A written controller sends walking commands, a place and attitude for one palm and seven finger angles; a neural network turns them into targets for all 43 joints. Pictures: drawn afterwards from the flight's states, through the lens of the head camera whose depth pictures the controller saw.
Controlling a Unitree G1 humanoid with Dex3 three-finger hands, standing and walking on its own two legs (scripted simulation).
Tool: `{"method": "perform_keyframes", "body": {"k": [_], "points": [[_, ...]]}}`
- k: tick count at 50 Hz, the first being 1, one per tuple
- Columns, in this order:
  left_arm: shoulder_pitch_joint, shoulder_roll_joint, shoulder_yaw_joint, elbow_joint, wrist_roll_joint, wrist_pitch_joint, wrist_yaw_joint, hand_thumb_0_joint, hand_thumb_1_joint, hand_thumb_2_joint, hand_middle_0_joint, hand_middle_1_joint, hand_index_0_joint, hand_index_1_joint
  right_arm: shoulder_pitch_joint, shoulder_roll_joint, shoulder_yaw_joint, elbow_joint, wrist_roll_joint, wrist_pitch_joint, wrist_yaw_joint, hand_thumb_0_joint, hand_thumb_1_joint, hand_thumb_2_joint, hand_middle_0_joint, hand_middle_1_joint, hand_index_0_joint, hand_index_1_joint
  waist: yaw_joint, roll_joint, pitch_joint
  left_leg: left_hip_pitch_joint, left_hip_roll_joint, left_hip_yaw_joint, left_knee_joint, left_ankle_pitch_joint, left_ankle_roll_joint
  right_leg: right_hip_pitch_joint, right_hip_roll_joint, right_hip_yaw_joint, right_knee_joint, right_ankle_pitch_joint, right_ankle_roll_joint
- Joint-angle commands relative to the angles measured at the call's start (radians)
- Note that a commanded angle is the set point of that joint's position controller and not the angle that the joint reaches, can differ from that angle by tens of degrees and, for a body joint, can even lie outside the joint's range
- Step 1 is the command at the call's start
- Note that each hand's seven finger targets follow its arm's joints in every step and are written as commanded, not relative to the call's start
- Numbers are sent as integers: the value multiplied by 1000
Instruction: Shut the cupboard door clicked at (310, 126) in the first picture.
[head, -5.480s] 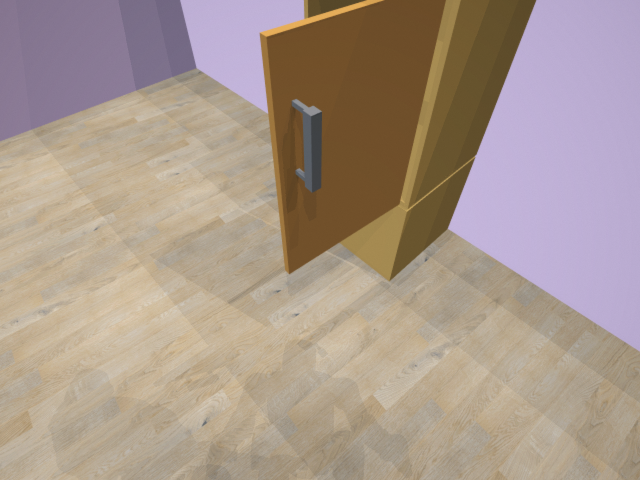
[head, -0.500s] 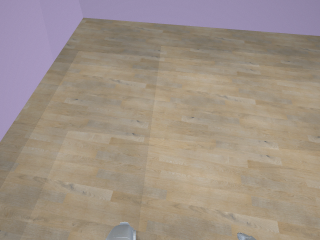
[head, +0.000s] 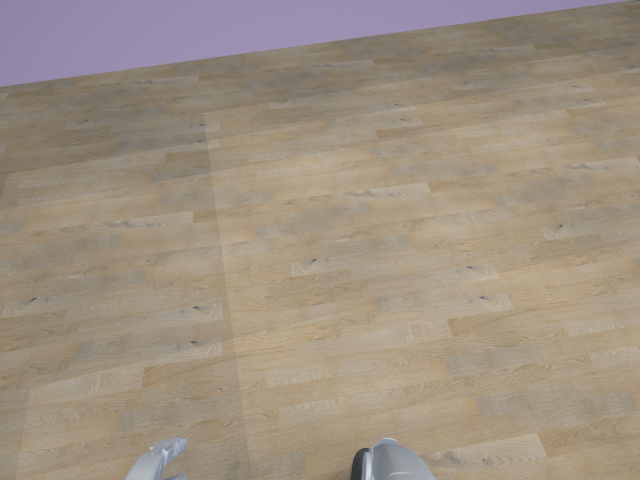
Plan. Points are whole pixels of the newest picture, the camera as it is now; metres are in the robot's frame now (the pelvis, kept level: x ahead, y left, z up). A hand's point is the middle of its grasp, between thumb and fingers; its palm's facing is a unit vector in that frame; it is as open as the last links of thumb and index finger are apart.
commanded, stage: walk to a spot facing it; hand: left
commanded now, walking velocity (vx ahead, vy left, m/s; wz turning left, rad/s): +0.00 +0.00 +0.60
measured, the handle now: out of the picture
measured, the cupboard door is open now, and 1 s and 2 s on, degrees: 85 85 85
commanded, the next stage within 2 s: none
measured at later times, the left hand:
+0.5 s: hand (200, 462) +0.17 +0.18 -0.18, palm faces +0.29 -0.94 -0.16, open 7.3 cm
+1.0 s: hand out of the picture +0.11 +0.14 -0.14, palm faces +0.52 -0.80 -0.29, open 7.4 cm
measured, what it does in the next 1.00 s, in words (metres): walks ahead, turning left: right foot, then left foot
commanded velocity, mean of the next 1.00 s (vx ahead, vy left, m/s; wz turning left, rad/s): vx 0.00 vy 0.00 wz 0.60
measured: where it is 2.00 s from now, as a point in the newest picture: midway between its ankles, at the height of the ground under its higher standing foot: (363, 479)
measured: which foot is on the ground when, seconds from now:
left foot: down 0.00-0.04, up 0.06-0.48, down 0.50-0.90, up 0.92-1.00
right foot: up 0.00-0.00, down 0.02-0.50, up 0.52-0.88, down 0.90-1.00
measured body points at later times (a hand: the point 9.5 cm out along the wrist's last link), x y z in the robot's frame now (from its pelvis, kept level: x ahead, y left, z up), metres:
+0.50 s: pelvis +0.12 -0.02 -0.01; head +0.14 +0.01 +0.44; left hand +0.15 +0.23 -0.16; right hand +0.26 -0.24 -0.14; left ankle +0.14 +0.09 -0.73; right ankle +0.11 -0.10 -0.73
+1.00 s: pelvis +0.15 -0.08 +0.01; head +0.20 -0.08 +0.45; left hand +0.08 +0.18 -0.12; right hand +0.35 -0.27 -0.15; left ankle +0.10 +0.05 -0.66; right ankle +0.19 -0.19 -0.73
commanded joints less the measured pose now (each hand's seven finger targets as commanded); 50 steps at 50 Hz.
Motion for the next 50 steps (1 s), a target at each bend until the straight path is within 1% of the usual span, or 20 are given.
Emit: {"method": "perform_keyframes", "body": {"k": [1,2,3,4,8,12,19,22,23,24,25,26,32,39,42,43,44,45,47,50], "points": [[421,211,49,82,10,-72,52,0,900,900,-200,-300,-200,-300,38,-57,-1,-49,45,-12,9,0,-900,-900,200,300,200,300,197,-261,-363,-491,-61,-64,608,89,47,854,-303,382,-158,613,-151],[413,252,42,87,-21,-75,58,0,900,900,-200,-300,-200,-300,51,-72,0,-54,55,5,-1,0,-900,-900,200,300,200,300,164,-247,-451,-479,-73,-238,786,-266,44,803,-437,443,-238,745,-231],[304,223,27,63,-24,-65,67,0,900,900,-200,-300,-200,-300,9,-53,2,-49,51,17,-1,0,-900,-900,200,300,200,300,135,-147,-302,-495,-38,-298,808,-209,47,641,-407,351,-304,598,-223],[235,172,17,46,-19,-66,73,0,900,900,-200,-300,-200,-300,-23,-28,3,-43,43,21,-2,0,-900,-900,200,300,200,300,116,-166,-242,-528,-26,-312,822,-129,45,557,-365,308,-306,623,-185],[83,85,-10,14,-17,-62,80,0,900,900,-200,-300,-200,-300,25,-6,1,4,32,63,2,0,-900,-900,200,300,200,300,15,-131,-171,-443,-9,-305,714,6,26,339,-293,50,-366,579,-104],[64,66,-7,12,-16,-59,82,0,900,900,-200,-300,-200,-300,7,9,-7,-2,26,82,15,0,-900,-900,200,300,200,300,0,-126,-146,-466,-30,-257,628,79,17,322,-268,-35,-387,464,-99],[112,102,25,1,-2,-41,87,0,900,900,-200,-300,-200,-300,-185,-7,-17,-102,21,75,33,0,-900,-900,200,300,200,300,58,-149,-98,-491,-49,-197,341,32,35,421,-333,-48,-299,422,-106],[95,131,35,-14,-6,-31,83,0,900,900,-200,-300,-200,-300,-152,-49,-30,-121,16,75,36,0,-900,-900,200,300,200,300,21,-103,-118,-349,-74,-183,176,143,55,382,-327,-91,-165,357,-60],[84,132,36,-26,-11,-26,80,0,900,900,-200,-300,-200,-300,-98,-84,-39,-111,12,72,36,0,-900,-900,200,300,200,300,-12,-22,-146,-230,-71,-214,91,291,74,311,-291,-123,-45,279,-18],[93,91,33,-54,-20,-17,76,0,900,900,-200,-300,-200,-300,-41,-181,-59,-115,3,61,29,0,-900,-900,200,300,200,300,-34,253,-189,-116,129,-524,-18,597,185,131,-160,-153,178,-64,65],[27,65,14,-108,-22,-9,76,0,900,900,-200,-300,-200,-300,-5,-257,-74,-115,7,60,15,0,-900,-900,200,300,200,300,-59,367,-196,-67,318,-784,-73,930,336,-41,-38,-51,414,-546,103],[-26,92,13,-136,-10,2,76,0,900,900,-200,-300,-200,-300,-7,-257,-74,-105,11,62,8,0,-900,-900,200,300,200,300,-50,185,-191,-103,315,-704,-61,770,347,-34,-55,76,498,-487,83],[62,87,26,-75,-6,22,62,0,900,900,-200,-300,-200,-300,-214,-223,-63,-169,15,50,-1,0,-900,-900,200,300,200,300,42,118,-172,-215,108,-537,-108,403,225,-15,-28,114,459,-226,108],[46,87,14,-103,-13,21,69,0,900,900,-200,-300,-200,-300,-215,-250,-85,-169,10,72,16,0,-900,-900,200,300,200,300,20,158,-160,-256,79,-612,-102,280,231,123,28,84,120,-284,103],[146,105,20,-81,-18,11,72,0,900,900,-200,-300,-200,-300,-273,-247,-93,-189,17,82,20,0,-900,-900,200,300,200,300,63,174,-178,-355,28,-616,-40,271,195,319,61,61,-122,-169,91],[201,136,29,-70,-16,3,77,0,900,900,-200,-300,-200,-300,-295,-225,-90,-202,23,85,22,0,-900,-900,200,300,200,300,93,108,-184,-447,-22,-588,16,200,153,444,25,83,-276,-108,80],[235,220,47,-68,0,-7,86,0,900,900,-200,-300,-200,-300,-294,-157,-83,-219,33,88,29,0,-900,-900,200,300,200,300,112,-145,-176,-633,-136,-469,216,29,82,565,-196,309,-436,-214,12],[208,288,51,-85,5,-6,92,0,900,900,-200,-300,-200,-300,-331,-129,-75,-245,28,83,32,0,-900,-900,200,300,200,300,125,-367,-120,-704,-211,-338,494,-181,33,457,-438,530,-496,-135,-91],[84,205,30,-118,0,-12,97,0,900,900,-200,-300,-200,-300,-300,-157,-83,-221,19,96,42,0,-900,-900,200,300,200,300,49,-204,-80,-632,-130,-387,732,-91,47,300,-371,339,-431,-13,-119],[75,153,10,-117,-8,-18,90,0,900,900,-200,-300,-200,-300,-296,-128,-68,-190,20,106,50,0,-900,-900,200,300,200,300,33,-240,-65,-639,-109,-323,760,-1,11,366,-256,136,-340,318,-70]]}}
